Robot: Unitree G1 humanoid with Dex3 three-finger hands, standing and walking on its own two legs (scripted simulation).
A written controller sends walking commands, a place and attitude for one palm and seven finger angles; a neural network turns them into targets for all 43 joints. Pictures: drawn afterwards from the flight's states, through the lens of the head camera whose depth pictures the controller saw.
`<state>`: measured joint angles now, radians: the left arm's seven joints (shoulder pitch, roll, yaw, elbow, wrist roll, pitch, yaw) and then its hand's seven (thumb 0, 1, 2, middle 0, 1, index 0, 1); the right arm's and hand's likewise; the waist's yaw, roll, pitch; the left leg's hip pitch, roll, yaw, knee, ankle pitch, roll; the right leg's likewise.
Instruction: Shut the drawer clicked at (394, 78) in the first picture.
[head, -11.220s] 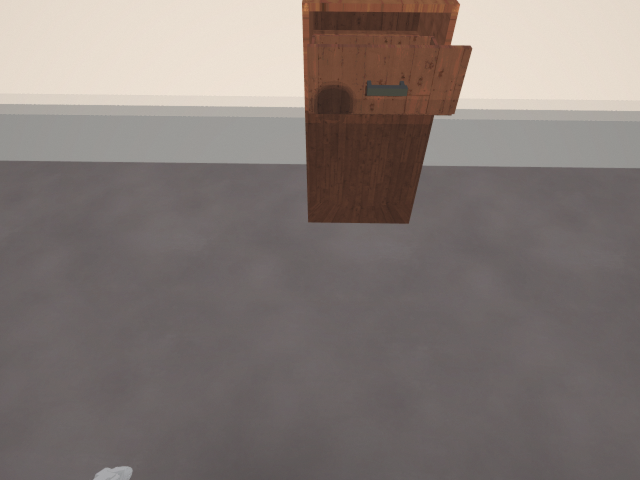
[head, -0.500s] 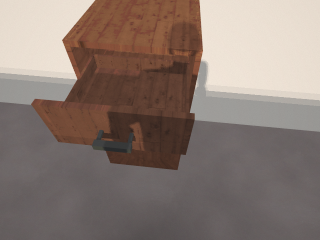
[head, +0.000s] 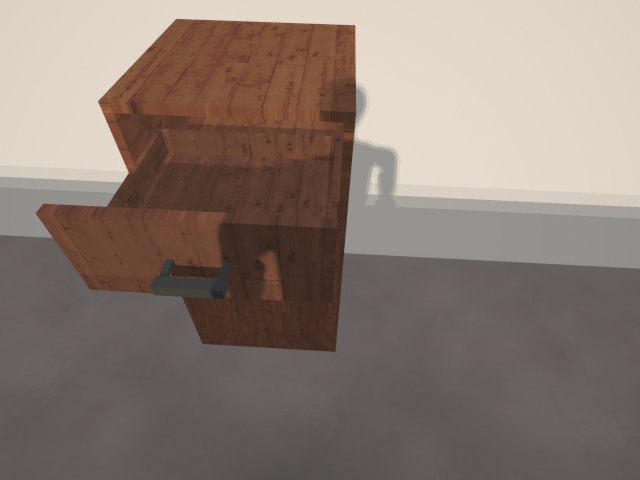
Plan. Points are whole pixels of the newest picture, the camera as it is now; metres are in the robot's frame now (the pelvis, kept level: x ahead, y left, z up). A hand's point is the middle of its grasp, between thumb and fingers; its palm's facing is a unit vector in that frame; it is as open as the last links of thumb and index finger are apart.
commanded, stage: look again from close up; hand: left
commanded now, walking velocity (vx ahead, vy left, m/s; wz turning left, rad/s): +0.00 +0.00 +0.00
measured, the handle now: (193, 277) +0.39 +0.21 +0.02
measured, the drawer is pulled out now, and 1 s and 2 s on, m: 0.27 0.27 0.27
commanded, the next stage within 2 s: shuffle to correct the standing spot in 0.62 s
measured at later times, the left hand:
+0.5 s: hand out of the picture +0.03 +0.25 -0.18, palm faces +0.01 -0.98 -0.21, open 7.4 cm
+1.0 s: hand out of the picture +0.02 +0.22 -0.18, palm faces -0.06 -0.98 -0.19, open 7.4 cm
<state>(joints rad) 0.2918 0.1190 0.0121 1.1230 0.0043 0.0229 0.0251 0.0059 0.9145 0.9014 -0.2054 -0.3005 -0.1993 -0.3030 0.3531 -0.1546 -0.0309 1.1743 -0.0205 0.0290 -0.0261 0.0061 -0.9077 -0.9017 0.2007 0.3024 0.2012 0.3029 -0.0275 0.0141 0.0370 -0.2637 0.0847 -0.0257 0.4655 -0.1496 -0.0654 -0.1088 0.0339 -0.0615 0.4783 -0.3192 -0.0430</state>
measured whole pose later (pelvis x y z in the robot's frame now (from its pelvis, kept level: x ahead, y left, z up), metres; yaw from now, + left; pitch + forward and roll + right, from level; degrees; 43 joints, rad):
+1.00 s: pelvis +0.03 +0.04 +0.00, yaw -3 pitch +1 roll +1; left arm 0.33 0.18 0.01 1.07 0.03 0.04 0.01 0.00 0.91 0.90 -0.20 -0.30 -0.20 -0.30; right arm 0.25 -0.16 -0.02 1.06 -0.03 -0.01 -0.03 0.01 -0.91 -0.90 0.21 0.30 0.21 0.30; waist -0.01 -0.03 0.02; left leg -0.26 -0.02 0.10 0.49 -0.26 0.05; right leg -0.27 -0.04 -0.04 0.65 -0.45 -0.02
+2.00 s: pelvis +0.04 +0.04 +0.00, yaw -1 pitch -1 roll +0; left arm 0.34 0.15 0.00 1.04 0.01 0.02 0.03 0.00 0.90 0.90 -0.20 -0.30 -0.20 -0.30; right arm 0.27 -0.18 -0.02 1.05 -0.02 0.02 -0.01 0.00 -0.92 -0.90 0.20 0.30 0.20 0.30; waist -0.01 -0.01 0.00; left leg -0.32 -0.02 0.05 0.47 -0.14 0.04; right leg -0.15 -0.01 -0.02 0.51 -0.35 0.00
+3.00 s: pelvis +0.05 +0.03 -0.03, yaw +0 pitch +5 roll +1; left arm 0.47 0.15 0.12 0.09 -0.21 -0.29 -0.07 0.00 0.92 0.90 -0.32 -0.43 -0.25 -0.41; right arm 0.19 -0.23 -0.03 0.68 0.01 -0.23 -0.02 0.01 -0.90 -0.90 0.21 0.30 0.21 0.30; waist -0.03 0.03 -0.14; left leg -0.54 -0.03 0.04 0.75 -0.30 0.03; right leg -0.45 0.01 -0.05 0.81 -0.44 -0.04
